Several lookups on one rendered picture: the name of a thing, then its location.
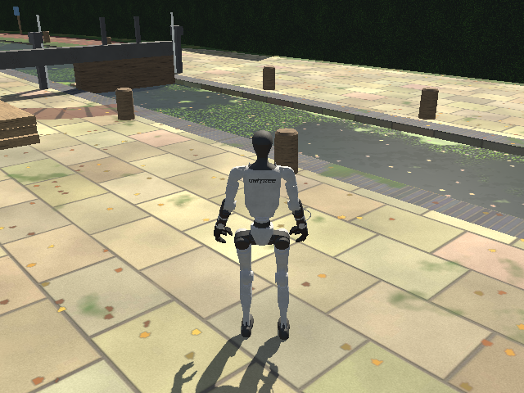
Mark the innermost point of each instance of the robot right forearm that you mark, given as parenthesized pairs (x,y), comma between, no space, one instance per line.
(300,217)

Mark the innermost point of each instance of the left robot thigh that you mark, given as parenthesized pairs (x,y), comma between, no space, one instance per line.
(242,242)

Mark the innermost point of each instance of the robot left forearm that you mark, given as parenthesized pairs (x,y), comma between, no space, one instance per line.
(223,217)

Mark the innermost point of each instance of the robot right hand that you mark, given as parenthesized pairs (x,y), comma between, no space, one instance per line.
(297,230)

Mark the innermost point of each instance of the robot right upper arm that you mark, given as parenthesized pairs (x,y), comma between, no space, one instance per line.
(287,173)

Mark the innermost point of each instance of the robot left hand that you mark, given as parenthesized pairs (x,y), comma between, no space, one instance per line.
(224,231)

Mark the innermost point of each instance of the humanoid robot torso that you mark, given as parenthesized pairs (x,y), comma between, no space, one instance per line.
(262,193)

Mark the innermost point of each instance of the robot left upper arm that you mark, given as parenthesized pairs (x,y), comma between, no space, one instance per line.
(236,174)

